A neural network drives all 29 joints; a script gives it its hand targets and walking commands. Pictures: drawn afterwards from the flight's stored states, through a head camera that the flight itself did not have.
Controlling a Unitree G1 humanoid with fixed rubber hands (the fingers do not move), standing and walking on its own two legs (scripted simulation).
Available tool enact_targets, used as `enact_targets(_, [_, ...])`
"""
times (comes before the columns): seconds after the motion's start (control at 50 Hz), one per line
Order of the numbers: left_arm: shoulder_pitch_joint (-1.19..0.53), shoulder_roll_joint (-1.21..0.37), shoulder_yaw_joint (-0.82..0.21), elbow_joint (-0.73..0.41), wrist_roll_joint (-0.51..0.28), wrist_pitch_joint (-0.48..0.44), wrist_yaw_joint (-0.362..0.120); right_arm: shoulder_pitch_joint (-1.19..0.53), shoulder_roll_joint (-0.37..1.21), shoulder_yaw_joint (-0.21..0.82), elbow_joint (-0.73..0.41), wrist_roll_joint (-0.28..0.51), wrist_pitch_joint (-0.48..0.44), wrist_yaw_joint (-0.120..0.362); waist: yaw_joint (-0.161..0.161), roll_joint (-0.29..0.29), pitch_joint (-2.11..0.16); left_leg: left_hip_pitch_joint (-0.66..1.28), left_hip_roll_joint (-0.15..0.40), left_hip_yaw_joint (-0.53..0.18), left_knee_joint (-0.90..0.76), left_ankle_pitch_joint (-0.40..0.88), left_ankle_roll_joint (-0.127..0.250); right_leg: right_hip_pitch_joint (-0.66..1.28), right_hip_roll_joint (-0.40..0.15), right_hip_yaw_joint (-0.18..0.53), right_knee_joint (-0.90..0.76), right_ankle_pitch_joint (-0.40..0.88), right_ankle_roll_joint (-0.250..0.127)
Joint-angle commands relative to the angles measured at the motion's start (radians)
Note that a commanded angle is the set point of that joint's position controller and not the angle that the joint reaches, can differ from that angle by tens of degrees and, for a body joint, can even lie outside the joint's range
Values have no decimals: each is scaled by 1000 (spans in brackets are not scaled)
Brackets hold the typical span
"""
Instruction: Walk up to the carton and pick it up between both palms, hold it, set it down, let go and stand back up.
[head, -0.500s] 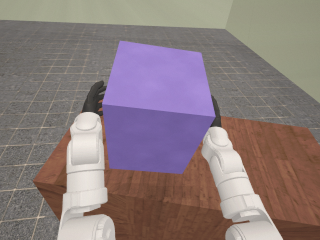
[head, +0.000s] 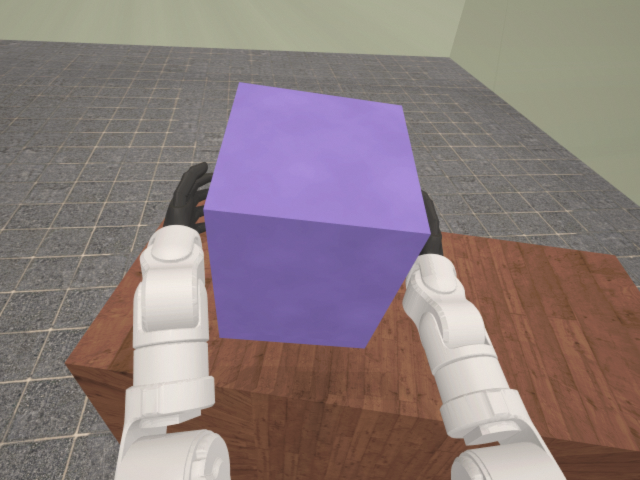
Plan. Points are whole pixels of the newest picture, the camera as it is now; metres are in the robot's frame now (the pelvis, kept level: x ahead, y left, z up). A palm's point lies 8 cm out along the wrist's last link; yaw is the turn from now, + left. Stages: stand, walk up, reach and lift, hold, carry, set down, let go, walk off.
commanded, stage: hold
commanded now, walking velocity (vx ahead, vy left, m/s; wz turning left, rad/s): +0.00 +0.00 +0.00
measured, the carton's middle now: (307, 226) +0.39 +0.01 +0.16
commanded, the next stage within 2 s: set down in 0.36 s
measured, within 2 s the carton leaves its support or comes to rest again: neither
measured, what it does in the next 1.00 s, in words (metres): stands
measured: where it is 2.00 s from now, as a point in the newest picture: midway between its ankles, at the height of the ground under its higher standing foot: outside the picture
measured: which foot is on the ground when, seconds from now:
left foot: down 0.00-1.00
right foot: down 0.00-1.00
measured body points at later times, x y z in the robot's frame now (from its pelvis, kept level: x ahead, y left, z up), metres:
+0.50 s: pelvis +0.00 +0.00 +0.00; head -0.04 +0.03 +0.45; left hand +0.37 +0.15 +0.19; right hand +0.36 -0.14 +0.17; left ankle +0.01 +0.15 -0.75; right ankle +0.02 -0.13 -0.75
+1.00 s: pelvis +0.03 +0.00 +0.00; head +0.02 +0.04 +0.45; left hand +0.40 +0.15 +0.12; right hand +0.38 -0.15 +0.12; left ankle +0.01 +0.15 -0.75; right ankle +0.02 -0.13 -0.75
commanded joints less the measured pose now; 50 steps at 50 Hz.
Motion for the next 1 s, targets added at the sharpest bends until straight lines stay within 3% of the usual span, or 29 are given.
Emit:
enact_targets(0.0, [-526, -463, -454, -51, -138, -37, -132, -756, 453, 360, -308, 55, -74, 146, -14, 85, -351, -70, -90, 134, -61, 274, 5, 176, 76, -57, -2, 144, 12])
enact_targets(0.34, [-523, -462, -457, -53, -140, -40, -131, -753, 452, 362, -310, 55, -75, 146, -15, 84, -356, -64, -90, 133, -58, 282, 4, 178, 76, -57, 0, 154, 13])
enact_targets(0.36, [-521, -462, -483, -76, -140, -44, -132, -782, 455, 390, -322, 66, -80, 149, -2, 85, -383, -54, -95, 142, -59, 291, 7, 196, 84, -62, 0, 171, 16])
enact_targets(0.42, [-527, -470, -498, -81, -145, -65, -131, -790, 456, 391, -332, 62, -97, 150, -3, 81, -383, -58, -96, 143, -60, 287, 8, 200, 83, -62, 3, 182, 18])
enact_targets(0.58, [-495, -438, -392, 55, -82, -181, -164, -712, 418, 222, -207, -112, -261, 191, 8, 72, -282, -121, -91, 169, -125, 63, 29, 155, 49, -87, -21, 12, 16])
enact_targets(0.68, [-448, -424, -349, 164, -56, -261, -164, -650, 389, 152, -110, -198, -366, 207, 16, 65, -214, -145, -84, 176, -136, 12, 30, 127, 41, -101, -29, -40, 15])
enact_targets(0.74, [-438, -432, -370, 166, -64, -299, -150, -637, 378, 162, -91, -207, -416, 206, 15, 60, -247, -113, -79, 173, -110, 106, 18, 130, 47, -109, -21, 24, 15])
enact_targets(0.86, [-446, -488, -534, 49, -131, -400, -92, -625, 406, 296, -140, -147, -493, 183, -6, 77, -470, 27, -75, 136, 7, 530, -38, 209, 76, -106, 23, 383, 12])
enact_targets(0.9, [-444, -491, -568, 22, -144, -421, -75, -598, 417, 323, -146, -134, -492, 176, -12, 81, -489, 25, -77, 125, 20, 578, -43, 222, 76, -95, 29, 442, 11])
enact_targets(0.98, [-406, -475, -572, 18, -140, -416, -63, -542, 414, 343, -137, -114, -470, 166, -12, 83, -444, -20, -81, 116, 7, 535, -38, 240, 66, -78, 30, 464, 15])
